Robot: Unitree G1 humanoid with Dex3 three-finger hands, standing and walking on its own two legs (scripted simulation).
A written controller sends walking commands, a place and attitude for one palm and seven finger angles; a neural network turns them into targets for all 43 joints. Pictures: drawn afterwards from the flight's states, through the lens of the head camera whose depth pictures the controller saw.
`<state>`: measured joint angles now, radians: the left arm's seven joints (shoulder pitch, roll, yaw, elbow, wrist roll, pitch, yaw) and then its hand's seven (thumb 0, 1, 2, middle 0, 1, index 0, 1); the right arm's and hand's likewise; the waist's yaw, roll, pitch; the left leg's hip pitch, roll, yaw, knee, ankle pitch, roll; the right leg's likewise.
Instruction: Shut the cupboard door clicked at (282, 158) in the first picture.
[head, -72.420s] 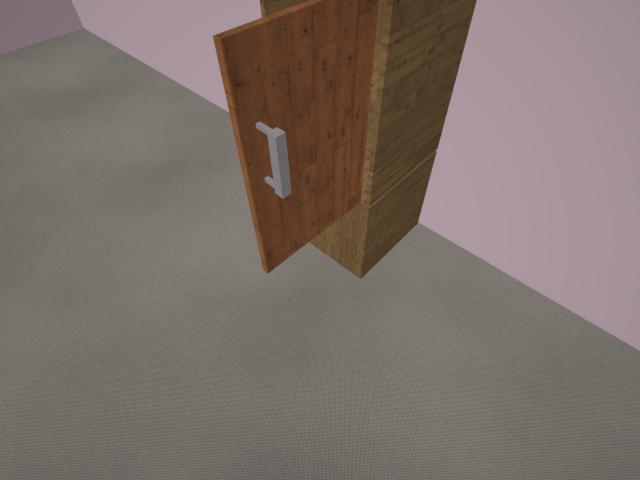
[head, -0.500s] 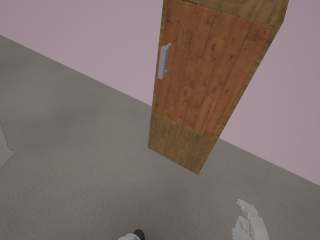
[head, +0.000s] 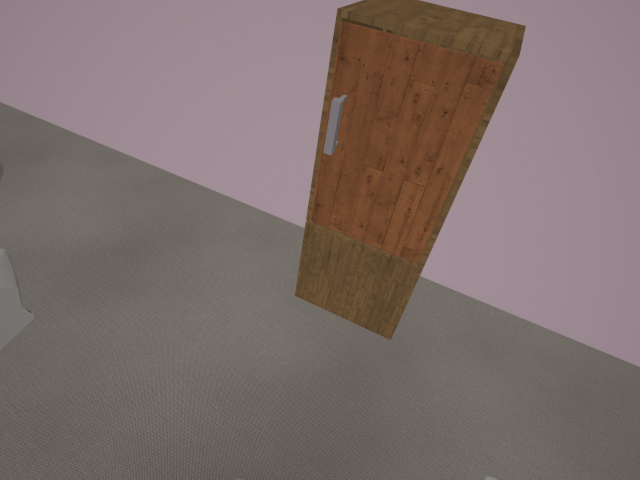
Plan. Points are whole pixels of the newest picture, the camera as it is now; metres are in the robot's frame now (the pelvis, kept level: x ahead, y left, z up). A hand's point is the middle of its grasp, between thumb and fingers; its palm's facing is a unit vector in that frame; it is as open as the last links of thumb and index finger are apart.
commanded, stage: stop stepping back and stand still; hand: left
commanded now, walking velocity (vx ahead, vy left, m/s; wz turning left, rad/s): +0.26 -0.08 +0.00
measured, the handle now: (336, 124) +0.96 +0.04 +0.04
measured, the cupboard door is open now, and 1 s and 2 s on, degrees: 0 0 0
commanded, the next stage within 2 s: let the arm hang, fingers relaxed in 1.34 s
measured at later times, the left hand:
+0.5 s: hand out of the picture +0.07 +0.29 +0.22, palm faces +0.48 -0.76 -0.44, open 7.4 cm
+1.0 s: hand out of the picture +0.12 +0.30 +0.19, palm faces +0.42 -0.77 -0.48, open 7.4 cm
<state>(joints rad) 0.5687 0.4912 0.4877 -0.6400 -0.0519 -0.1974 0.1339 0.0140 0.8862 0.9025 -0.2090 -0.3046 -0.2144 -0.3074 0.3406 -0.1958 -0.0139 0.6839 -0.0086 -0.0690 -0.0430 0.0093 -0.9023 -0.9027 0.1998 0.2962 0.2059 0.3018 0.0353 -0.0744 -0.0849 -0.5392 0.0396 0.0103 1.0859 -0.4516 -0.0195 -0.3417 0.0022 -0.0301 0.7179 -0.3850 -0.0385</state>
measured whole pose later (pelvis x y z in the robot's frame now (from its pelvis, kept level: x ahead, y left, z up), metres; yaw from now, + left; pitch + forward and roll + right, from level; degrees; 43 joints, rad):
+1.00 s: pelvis -0.09 +0.05 +0.01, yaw -2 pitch +0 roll +0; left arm 0.58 0.40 0.42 -0.52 -0.03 -0.20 0.17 0.01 0.89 0.90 -0.21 -0.30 -0.21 -0.31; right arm 0.27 -0.18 0.02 0.67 0.00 -0.07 -0.05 0.01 -0.90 -0.90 0.20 0.30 0.21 0.30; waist 0.00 0.00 0.00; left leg -0.35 0.04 0.05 0.70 -0.34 -0.01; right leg -0.24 0.00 -0.07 0.60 -0.36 -0.04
